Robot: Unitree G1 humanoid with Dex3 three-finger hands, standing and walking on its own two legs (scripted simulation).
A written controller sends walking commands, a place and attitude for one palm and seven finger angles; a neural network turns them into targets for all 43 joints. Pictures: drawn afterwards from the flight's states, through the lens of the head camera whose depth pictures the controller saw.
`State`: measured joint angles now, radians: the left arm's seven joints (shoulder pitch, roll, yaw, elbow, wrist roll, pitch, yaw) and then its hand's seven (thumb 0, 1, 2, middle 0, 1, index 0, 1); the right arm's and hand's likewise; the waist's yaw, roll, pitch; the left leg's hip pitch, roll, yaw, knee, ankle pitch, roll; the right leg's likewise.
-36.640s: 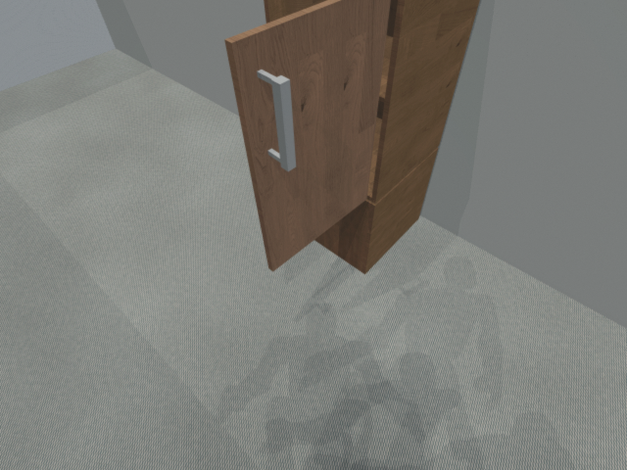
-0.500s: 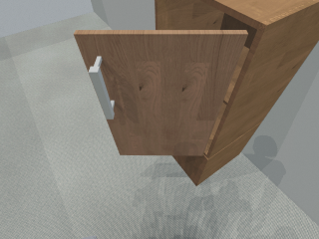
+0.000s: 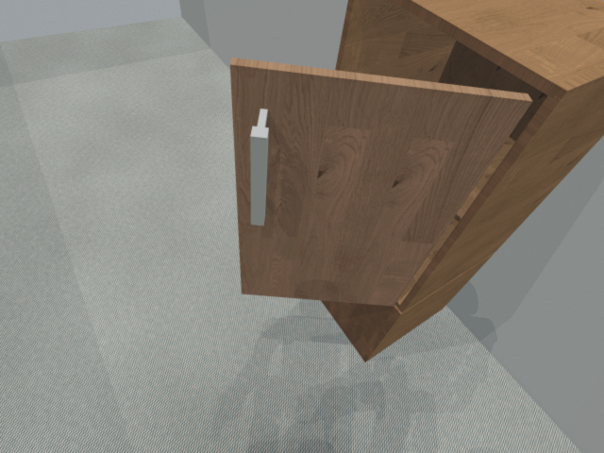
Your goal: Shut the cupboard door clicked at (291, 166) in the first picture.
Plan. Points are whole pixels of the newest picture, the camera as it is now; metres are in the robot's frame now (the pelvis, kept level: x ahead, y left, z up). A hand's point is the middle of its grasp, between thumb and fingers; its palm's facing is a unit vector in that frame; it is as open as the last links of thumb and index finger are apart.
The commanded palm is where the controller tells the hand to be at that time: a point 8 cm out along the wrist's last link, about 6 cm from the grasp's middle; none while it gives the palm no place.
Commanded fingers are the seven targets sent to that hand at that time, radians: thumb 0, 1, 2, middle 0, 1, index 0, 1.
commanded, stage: come to a stop and stand still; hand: left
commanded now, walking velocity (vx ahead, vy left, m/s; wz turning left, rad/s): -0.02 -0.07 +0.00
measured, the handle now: (260, 171) +0.47 +0.10 +0.09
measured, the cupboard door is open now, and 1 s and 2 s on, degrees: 55 55 55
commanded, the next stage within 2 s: look again from close up in 0.40 s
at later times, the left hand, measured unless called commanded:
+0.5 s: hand out of the picture +0.03 +0.14 -0.18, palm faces -0.05 -0.97 -0.23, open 7.3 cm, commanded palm none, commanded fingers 0.00 0.90 0.90 -0.20 -0.30 -0.20 -0.30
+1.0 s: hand out of the picture +0.02 +0.13 -0.18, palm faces -0.02 -0.97 -0.23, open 7.4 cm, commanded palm none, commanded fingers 0.00 0.90 0.90 -0.20 -0.30 -0.20 -0.30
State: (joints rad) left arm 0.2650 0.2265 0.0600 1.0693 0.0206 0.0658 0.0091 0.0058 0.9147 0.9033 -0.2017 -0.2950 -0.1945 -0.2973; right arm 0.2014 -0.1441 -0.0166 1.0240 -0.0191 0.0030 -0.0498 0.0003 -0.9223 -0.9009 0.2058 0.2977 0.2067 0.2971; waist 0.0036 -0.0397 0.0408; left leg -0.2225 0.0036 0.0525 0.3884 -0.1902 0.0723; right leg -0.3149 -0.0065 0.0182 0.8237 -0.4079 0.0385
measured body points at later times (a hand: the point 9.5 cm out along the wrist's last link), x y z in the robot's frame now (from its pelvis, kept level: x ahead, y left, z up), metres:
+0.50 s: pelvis -0.02 -0.04 -0.02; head +0.00 -0.05 +0.43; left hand +0.04 +0.19 -0.16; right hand -0.02 -0.26 -0.18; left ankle +0.01 +0.07 -0.75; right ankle -0.03 -0.19 -0.75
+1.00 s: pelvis +0.00 -0.06 -0.01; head +0.01 -0.06 +0.44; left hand +0.02 +0.18 -0.17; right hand +0.05 -0.31 -0.16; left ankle +0.01 +0.07 -0.75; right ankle -0.03 -0.19 -0.75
